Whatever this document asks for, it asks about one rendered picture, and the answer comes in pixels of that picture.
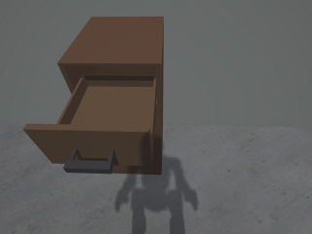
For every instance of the drawer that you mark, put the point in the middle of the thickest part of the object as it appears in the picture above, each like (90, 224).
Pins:
(104, 112)

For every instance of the cabinet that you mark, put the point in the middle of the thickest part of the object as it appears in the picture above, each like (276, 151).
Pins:
(121, 46)

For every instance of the handle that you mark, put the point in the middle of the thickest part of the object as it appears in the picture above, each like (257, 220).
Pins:
(89, 166)

